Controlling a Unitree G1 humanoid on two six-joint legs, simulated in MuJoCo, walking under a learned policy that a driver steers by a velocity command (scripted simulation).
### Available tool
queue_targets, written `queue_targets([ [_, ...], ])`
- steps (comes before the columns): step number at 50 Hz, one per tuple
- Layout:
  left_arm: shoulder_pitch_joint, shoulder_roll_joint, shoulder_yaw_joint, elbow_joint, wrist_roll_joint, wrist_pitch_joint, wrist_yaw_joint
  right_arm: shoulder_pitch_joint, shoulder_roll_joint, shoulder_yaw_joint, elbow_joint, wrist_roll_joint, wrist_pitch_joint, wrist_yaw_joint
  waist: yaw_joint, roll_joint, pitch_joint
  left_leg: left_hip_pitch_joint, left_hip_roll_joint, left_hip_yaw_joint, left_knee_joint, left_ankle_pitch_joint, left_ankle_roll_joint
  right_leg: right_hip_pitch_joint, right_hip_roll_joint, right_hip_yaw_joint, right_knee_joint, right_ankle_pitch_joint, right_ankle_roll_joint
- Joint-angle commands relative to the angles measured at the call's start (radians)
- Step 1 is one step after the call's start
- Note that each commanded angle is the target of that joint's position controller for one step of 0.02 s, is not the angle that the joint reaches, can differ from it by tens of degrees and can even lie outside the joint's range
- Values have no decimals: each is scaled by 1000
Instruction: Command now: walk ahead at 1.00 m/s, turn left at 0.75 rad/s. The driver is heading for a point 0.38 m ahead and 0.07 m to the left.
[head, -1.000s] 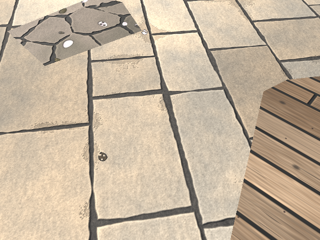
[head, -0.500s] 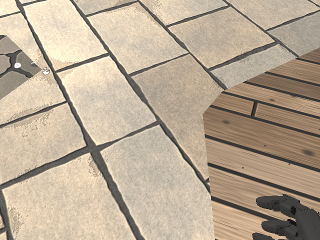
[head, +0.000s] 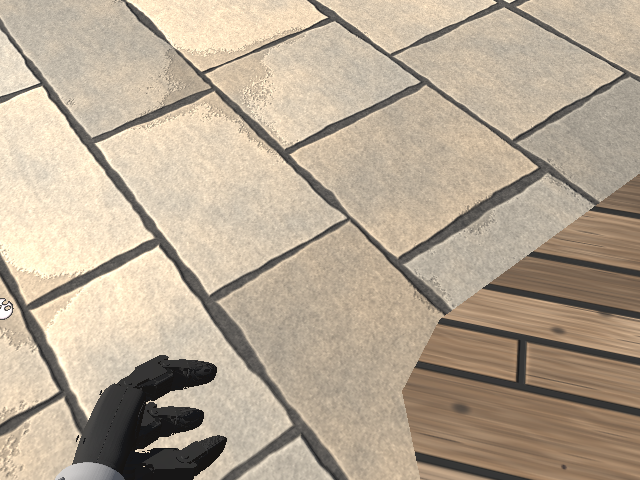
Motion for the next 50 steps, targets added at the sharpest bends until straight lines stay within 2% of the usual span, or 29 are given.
queue_targets([
  [1,170,174,72,4,0,-15,31,-96,-228,-52,-81,1,-14,-8,193,25,-86,-256,144,-112,220,775,77,514,94,-72,-66,-75,-23],
  [2,330,208,92,41,4,-20,48,-125,-240,-56,-91,1,-17,-4,278,18,-176,-368,101,-90,458,719,57,732,33,-31,-45,-126,-43],
  [3,540,291,125,57,24,-20,74,-149,-154,-34,-123,2,-30,-5,359,-78,-322,-509,53,-22,777,413,51,947,-211,212,-75,-488,-81],
  [4,527,346,139,60,34,-9,75,-75,-37,-1,-182,43,-25,-10,274,-346,-462,-754,-23,76,1073,-123,30,1097,-467,732,-264,-764,-180],
  [5,446,280,142,58,21,4,75,-130,-96,-2,-168,15,-5,-19,256,-231,-321,-885,70,111,1152,-33,44,973,-428,754,-316,-843,-199],
  [6,388,180,121,54,13,1,71,-225,-121,-9,-165,-7,8,-13,261,-102,-170,-911,113,123,1122,37,44,849,-368,561,-298,-687,-178],
  [7,377,138,111,76,14,-4,64,-274,-109,-9,-171,-14,16,-2,245,-42,-76,-889,142,126,1081,64,38,734,-327,409,-310,-467,-164],
  [9,409,116,106,127,6,-19,63,-319,-67,-3,-198,-37,43,22,204,-91,0,-866,179,127,1042,58,23,620,-276,222,-336,-258,-136],
  [12,420,74,96,181,-23,-47,47,-415,-27,12,-271,-48,64,31,153,-91,65,-894,172,144,942,55,-1,567,-248,37,-332,359,-127],
  [15,288,112,103,173,-37,-57,42,-455,-25,34,-305,-46,37,59,97,-93,67,-602,112,227,470,339,-9,383,-120,-196,-376,418,-71],
  [16,254,203,135,135,-82,-46,67,-430,-26,27,-286,34,11,49,108,-84,25,-513,73,252,441,397,-31,396,-116,-192,-349,460,-88],
  [19,314,289,156,155,-85,-37,85,-363,-109,3,-282,-5,-1,49,44,-70,-74,-286,3,258,350,440,12,469,-158,-179,-179,701,-81],
  [21,340,257,142,160,-86,-24,81,-201,-183,-30,-236,-25,16,23,-55,-31,-144,-8,32,190,252,635,72,382,-99,-193,197,524,-20],
  [22,440,137,109,142,-29,-22,72,-226,-282,-37,-245,-36,27,-4,44,340,-218,235,277,-55,357,1349,176,136,66,-236,692,-526,41],
  [23,644,154,83,168,-61,-27,45,-247,-252,-9,-294,-63,15,3,87,280,-559,470,545,-459,360,1414,410,-19,104,60,985,-706,52],
  [24,545,256,107,176,-81,-17,41,-282,-220,-14,-317,-47,22,12,37,79,-573,343,471,-380,301,1253,378,49,51,121,968,-629,46],
  [25,468,245,107,137,-81,-4,48,-370,-207,-10,-305,-11,17,19,92,27,-370,182,413,-268,264,1121,325,-18,5,71,851,-575,50],
  [26,420,218,103,137,-66,11,68,-424,-156,3,-299,11,14,14,123,-43,-277,52,370,-233,224,956,282,-40,-35,45,765,-534,60],
  [27,380,223,106,138,-52,27,83,-433,-146,8,-290,0,13,10,122,-50,-176,-143,340,-192,181,992,268,35,-33,23,719,-495,67],
  [28,425,210,106,135,-56,41,86,-441,-158,3,-281,-20,11,8,166,15,-157,-237,348,-179,168,1020,289,92,-40,39,696,-482,75],
  [33,408,99,81,148,-45,50,89,-494,-131,1,-249,-21,22,-12,197,39,-227,-384,263,14,133,972,207,291,-24,-10,283,-265,71],
  [37,316,117,92,136,-42,71,81,-503,-105,9,-214,-18,34,-11,188,83,-171,-452,238,28,112,535,158,404,1,-12,104,-92,47],
  [39,286,114,97,126,-24,73,76,-487,-61,25,-192,-13,35,-8,197,83,-115,-498,188,28,144,265,88,479,9,-15,-53,-10,10],
  [40,270,142,99,108,-9,71,77,-436,-30,35,-175,-24,33,-6,178,29,-93,-523,141,43,189,119,30,511,-68,65,-115,123,-20],
  [41,226,209,112,85,-7,76,81,-325,-36,30,-152,-30,31,-5,103,-113,-77,-536,57,107,258,-74,-21,495,-170,149,-131,171,-88],
  [42,197,165,105,93,-11,80,77,-300,-21,35,-146,-22,40,-15,89,-192,-108,-406,62,151,267,-39,-49,372,-191,173,-189,-73,-130],
  [44,157,104,91,92,-16,77,64,-393,-60,23,-147,-26,69,-31,120,-126,-20,-352,73,143,231,64,-58,263,-82,113,-216,-368,-63],
  [46,180,121,94,105,-18,65,61,-389,-72,18,-138,-30,86,-40,131,-100,12,-360,86,117,212,76,-48,268,-54,84,-206,-351,-40],
  [50,219,106,92,131,-30,53,68,-382,-65,16,-107,-21,69,-44,148,-48,-35,-344,97,108,208,159,-55,362,-36,57,-146,-155,-46],
])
